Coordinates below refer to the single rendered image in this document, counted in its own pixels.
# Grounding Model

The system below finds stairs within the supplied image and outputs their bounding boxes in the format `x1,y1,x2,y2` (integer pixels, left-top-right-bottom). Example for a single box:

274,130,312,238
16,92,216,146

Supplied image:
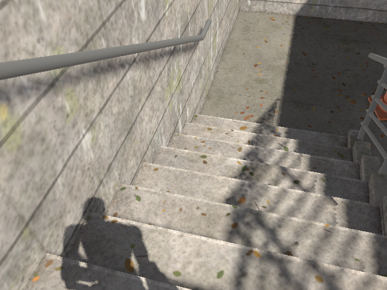
25,114,387,290

